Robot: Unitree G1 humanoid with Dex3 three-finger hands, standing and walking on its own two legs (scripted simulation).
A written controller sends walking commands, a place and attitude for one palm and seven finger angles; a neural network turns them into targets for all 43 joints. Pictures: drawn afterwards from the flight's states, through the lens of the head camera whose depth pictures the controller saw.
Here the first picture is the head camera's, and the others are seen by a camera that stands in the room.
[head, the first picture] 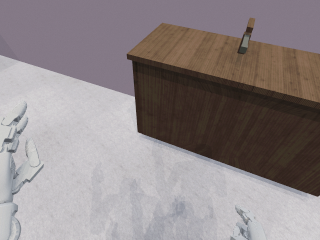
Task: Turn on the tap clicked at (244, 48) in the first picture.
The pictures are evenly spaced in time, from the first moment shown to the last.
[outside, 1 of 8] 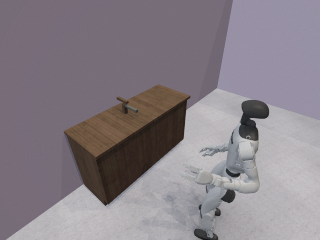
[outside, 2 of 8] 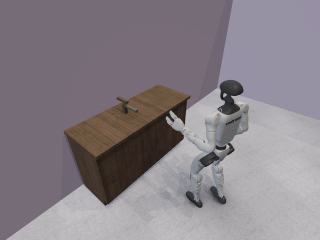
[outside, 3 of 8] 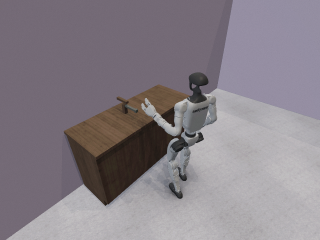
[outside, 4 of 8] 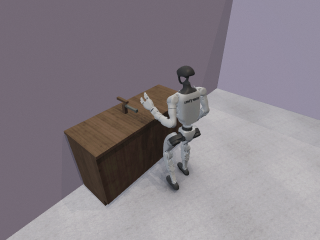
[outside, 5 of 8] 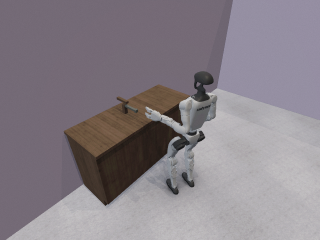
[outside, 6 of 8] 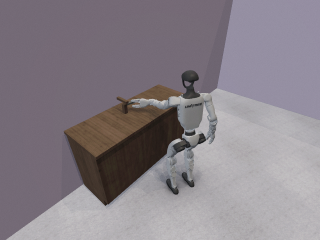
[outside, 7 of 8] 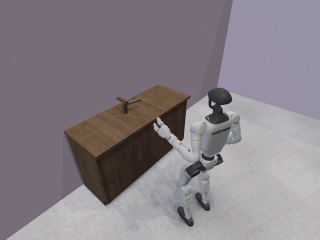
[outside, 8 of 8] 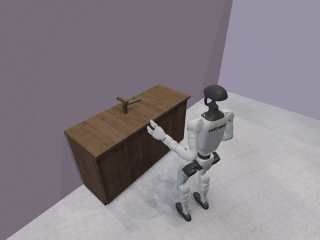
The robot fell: no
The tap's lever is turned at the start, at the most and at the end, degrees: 0 77 77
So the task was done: yes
